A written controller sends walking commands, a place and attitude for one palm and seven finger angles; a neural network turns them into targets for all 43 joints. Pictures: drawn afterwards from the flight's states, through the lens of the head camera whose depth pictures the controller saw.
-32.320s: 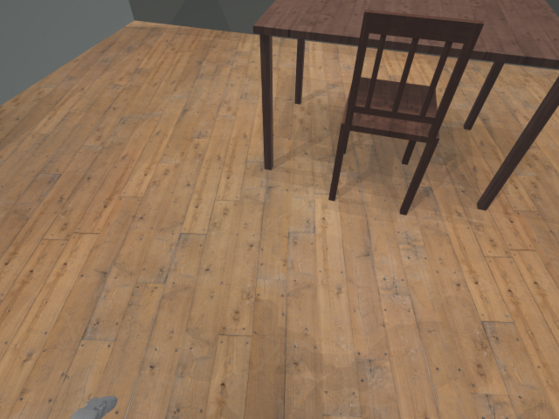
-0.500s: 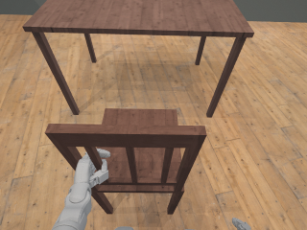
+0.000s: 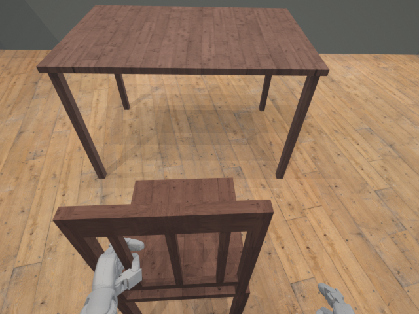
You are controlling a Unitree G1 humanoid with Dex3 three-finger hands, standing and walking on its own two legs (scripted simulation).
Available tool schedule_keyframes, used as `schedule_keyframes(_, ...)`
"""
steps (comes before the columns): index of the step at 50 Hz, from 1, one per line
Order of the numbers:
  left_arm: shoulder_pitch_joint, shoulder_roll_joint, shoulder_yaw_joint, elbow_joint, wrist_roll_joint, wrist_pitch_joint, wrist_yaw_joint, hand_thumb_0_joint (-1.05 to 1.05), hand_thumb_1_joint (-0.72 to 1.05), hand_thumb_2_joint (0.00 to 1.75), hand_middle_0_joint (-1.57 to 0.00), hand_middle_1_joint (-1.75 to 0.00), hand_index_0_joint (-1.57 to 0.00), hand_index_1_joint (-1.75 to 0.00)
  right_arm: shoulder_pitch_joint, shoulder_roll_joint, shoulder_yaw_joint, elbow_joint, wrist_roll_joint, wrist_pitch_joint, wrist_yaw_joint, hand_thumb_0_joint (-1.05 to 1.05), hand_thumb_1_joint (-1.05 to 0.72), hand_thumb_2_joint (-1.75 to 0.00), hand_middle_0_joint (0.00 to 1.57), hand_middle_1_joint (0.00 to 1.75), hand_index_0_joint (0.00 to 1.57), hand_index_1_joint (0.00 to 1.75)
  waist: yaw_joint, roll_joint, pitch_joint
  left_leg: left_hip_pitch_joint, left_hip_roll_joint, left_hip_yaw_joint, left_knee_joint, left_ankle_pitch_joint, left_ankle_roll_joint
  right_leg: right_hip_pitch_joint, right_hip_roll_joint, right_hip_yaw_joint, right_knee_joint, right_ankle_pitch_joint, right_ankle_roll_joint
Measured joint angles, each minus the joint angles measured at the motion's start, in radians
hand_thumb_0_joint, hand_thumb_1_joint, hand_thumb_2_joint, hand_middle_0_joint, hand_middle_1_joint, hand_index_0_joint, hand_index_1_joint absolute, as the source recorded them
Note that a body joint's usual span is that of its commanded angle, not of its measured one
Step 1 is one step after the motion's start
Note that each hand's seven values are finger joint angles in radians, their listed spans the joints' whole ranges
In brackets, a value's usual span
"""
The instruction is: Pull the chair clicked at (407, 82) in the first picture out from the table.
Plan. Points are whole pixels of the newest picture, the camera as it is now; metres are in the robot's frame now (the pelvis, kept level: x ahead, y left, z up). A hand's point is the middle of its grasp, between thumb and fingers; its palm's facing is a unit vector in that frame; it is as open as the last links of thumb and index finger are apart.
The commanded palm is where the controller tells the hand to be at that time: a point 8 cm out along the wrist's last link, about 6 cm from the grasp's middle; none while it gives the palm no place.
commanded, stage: stop walking, hand still on the chair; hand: left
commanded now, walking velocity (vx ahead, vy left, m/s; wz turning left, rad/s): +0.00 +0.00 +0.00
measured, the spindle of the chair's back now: (175, 258) +0.26 +0.10 -0.09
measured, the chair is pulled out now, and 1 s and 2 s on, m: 0.66 0.65 0.66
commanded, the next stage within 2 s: open the thumb and straighten the fingers in 0.14 s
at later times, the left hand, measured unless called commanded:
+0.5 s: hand (131, 275) +0.21 +0.18 -0.08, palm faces +0.18 -0.98 -0.10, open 8.3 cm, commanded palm +0.18 +0.24 -0.06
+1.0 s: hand (130, 275) +0.21 +0.18 -0.08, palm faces +0.19 -0.98 -0.11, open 17.1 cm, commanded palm +0.18 +0.24 -0.06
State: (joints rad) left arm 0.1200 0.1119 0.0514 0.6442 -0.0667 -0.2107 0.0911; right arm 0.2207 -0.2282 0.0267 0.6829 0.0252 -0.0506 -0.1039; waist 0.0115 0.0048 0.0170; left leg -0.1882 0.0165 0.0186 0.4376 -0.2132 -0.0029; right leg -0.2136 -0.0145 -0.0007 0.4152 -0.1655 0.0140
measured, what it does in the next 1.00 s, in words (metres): lowers itself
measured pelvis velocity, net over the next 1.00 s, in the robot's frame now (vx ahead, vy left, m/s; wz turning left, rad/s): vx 0.03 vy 0.00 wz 0.07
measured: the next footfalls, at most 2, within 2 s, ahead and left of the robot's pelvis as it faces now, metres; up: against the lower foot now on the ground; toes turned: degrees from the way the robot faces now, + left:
none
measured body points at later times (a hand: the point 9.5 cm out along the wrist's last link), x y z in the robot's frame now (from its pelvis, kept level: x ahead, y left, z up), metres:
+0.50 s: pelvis +0.00 +0.00 -0.02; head +0.04 +0.01 +0.43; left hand +0.20 +0.23 -0.07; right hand +0.17 -0.24 -0.10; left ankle +0.02 +0.12 -0.74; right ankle +0.04 -0.13 -0.74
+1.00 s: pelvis +0.03 +0.00 -0.05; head +0.08 -0.01 +0.40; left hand +0.20 +0.24 -0.07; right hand +0.22 -0.22 -0.14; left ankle +0.02 +0.12 -0.74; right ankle +0.04 -0.13 -0.74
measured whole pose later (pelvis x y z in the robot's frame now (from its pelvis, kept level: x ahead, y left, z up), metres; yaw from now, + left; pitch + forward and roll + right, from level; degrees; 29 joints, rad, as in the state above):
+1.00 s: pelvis +0.03 +0.00 -0.05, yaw +4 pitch +11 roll -1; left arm 0.39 0.18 0.05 0.06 -0.15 0.04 -0.01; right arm 0.24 -0.24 0.03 0.52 0.04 -0.15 -0.08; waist -0.01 0.06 -0.11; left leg -0.67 0.00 -0.06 0.93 -0.46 -0.01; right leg -0.65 -0.04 -0.08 0.89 -0.43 0.01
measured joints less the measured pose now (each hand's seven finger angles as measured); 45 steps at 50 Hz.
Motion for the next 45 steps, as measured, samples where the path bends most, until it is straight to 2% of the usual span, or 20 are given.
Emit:
schedule_keyframes(13, 0.019, -0.004, -0.001, -0.007, -0.009, -0.003, -0.002, 0.01, 0.78, 0.81, -0.14, -0.97, -0.45, -1.45, 0.023, 0.006, 0.002, 0.013, 0.002, 0.021, -0.006, 0.01, -0.91, -0.9, 0.2, 0.3, 0.2, 0.3, -0.007, 0.011, -0.007, 0.007, -0.004, 0.003, -0.01, -0.002, 0.003, 0.005, -0.004, 0.003, -0.008, -0.003, 0.004)
schedule_keyframes(15, 0.034, 0.009, -0.007, -0.045, -0.02, 0.009, -0.001, 0.01, 0.77, 0.81, -0.14, -0.97, -0.45, -1.45, 0.019, 0.01, 0.007, 0.008, 0.02, 0.009, 0.015, 0.01, -0.91, -0.9, 0.2, 0.3, 0.2, 0.3, -0.029, 0.003, -0.009, -0.025, -0.009, -0.008, 0.017, -0.009, 0.003, -0.022, -0.01, -0.008, 0.023, -0.016, 0.004)
schedule_keyframes(17, 0.043, 0.026, -0.004, -0.084, -0.025, 0.016, -0.012, 0.01, 0.74, 0.8, -0.13, -0.98, -0.44, -1.45, 0.014, 0.011, 0.011, -0.003, 0.03, -0.006, 0.04, 0.01, -0.91, -0.9, 0.2, 0.3, 0.2, 0.3, -0.039, -0.009, -0.005, -0.07, -0.014, -0.021, 0.062, -0.025, 0.002, -0.064, -0.016, -0.02, 0.071, -0.039, 0.003)
schedule_keyframes(21, 0.077, 0.06, -0.003, -0.181, -0.039, 0.035, -0.037, 0.01, 0.56, 0.72, -0.13, -0.98, -0.44, -1.45, 0.003, 0.003, 0.009, -0.034, 0.032, -0.039, 0.064, 0.01, -0.91, -0.9, 0.2, 0.3, 0.2, 0.3, -0.043, -0.019, -0.004, -0.161, -0.01, -0.034, 0.159, -0.067, 0.0, -0.144, -0.012, -0.032, 0.152, -0.075, -0.001)
schedule_keyframes(27, 0.132, 0.07, -0.013, -0.293, -0.051, 0.056, -0.056, 0.01, 0.06, 0.49, -0.12, -0.97, -0.43, -1.41, -0.018, -0.022, 0.001, -0.068, 0.025, -0.089, 0.062, 0.01, -0.91, -0.9, 0.2, 0.3, 0.2, 0.3, -0.039, -0.008, -0.031, -0.279, -0.012, -0.051, 0.271, -0.118, 0.001, -0.248, -0.016, -0.047, 0.248, -0.124, 0.0)
schedule_keyframes(30, 0.15, 0.075, -0.019, -0.348, -0.057, 0.08, -0.067, 0.0, -0.17, 0.38, -0.12, -0.95, -0.42, -1.32, -0.028, -0.028, -0.003, -0.085, 0.023, -0.104, 0.056, 0.01, -0.91, -0.9, 0.2, 0.3, 0.2, 0.3, -0.033, 0.001, -0.043, -0.327, -0.016, -0.059, 0.319, -0.141, 0.001, -0.292, -0.02, -0.055, 0.294, -0.15, 0.001)
schedule_keyframes(34, 0.178, 0.069, -0.035, -0.418, -0.068, 0.136, -0.065, 0.0, -0.36, 0.29, -0.11, -0.86, -0.36, -1.12, -0.034, -0.031, -0.003, -0.112, 0.02, -0.121, 0.049, 0.01, -0.91, -0.9, 0.2, 0.3, 0.2, 0.3, -0.026, 0.024, -0.062, -0.372, -0.022, -0.067, 0.367, -0.169, 0.002, -0.332, -0.026, -0.062, 0.341, -0.18, 0.004)
schedule_keyframes(38, 0.204, 0.062, -0.042, -0.476, -0.075, 0.198, -0.065, -0.01, -0.46, 0.24, -0.13, -0.72, -0.29, -0.88, -0.03, -0.024, 0.003, -0.133, 0.017, -0.125, 0.042, 0.01, -0.91, -0.9, 0.2, 0.3, 0.2, 0.3, -0.018, 0.042, -0.085, -0.404, -0.027, -0.069, 0.402, -0.191, 0.004, -0.366, -0.032, -0.063, 0.382, -0.207, 0.005)
schedule_keyframes(45, 0.251, 0.061, -0.019, -0.545, -0.078, 0.234, -0.093, -0.01, -0.52, 0.21, -0.12, -0.36, -0.13, -0.4, -0.006, -0.004, 0.009, -0.156, 0.015, -0.107, 0.032, 0.01, -0.9, -0.9, 0.2, 0.3, 0.2, 0.3, -0.013, 0.049, -0.119, -0.453, -0.026, -0.073, 0.457, -0.227, -0.003, -0.419, -0.032, -0.065, 0.447, -0.249, -0.001)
